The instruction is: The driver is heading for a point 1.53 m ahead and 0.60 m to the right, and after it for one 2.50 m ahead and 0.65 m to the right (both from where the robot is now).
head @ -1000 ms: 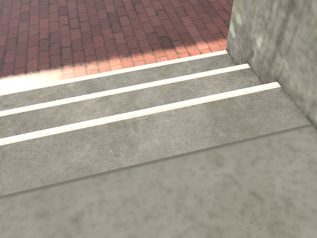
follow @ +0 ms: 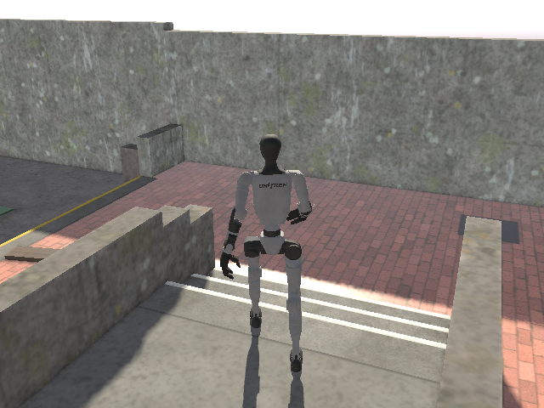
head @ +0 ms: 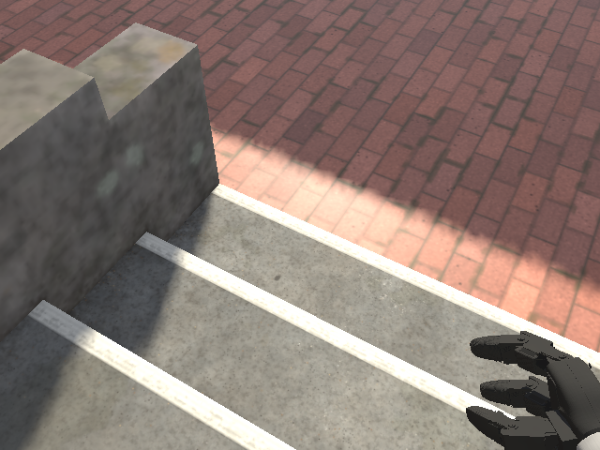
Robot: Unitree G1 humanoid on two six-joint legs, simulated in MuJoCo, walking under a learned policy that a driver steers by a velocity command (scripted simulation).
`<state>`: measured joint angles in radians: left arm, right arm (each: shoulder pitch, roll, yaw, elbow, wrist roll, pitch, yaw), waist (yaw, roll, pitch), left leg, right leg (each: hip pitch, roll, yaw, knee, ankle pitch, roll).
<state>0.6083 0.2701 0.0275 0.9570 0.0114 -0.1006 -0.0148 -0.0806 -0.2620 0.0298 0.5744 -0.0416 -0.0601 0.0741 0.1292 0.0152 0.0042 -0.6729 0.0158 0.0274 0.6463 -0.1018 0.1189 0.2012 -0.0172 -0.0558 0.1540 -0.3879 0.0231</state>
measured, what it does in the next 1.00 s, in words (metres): goes down, turning right: left foot, then right foot 0.12 m lower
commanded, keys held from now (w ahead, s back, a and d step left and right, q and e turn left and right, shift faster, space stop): w+e+shift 0.74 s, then w+shift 0.26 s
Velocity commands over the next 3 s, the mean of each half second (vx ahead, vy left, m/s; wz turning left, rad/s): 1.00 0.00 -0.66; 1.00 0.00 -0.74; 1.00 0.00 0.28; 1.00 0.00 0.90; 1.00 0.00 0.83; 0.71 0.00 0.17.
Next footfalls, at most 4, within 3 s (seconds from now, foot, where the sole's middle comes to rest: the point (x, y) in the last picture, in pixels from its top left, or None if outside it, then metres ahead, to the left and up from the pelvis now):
0.04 left None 0.23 0.10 -0.76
0.52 right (397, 416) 0.60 -0.13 -0.88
0.92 left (398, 287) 1.05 -0.14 -1.00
1.38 right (524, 285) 1.19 -0.57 -1.13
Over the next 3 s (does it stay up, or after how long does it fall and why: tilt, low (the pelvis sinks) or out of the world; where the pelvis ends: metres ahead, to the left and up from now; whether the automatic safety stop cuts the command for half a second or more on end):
stays up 2.52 -0.55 -0.37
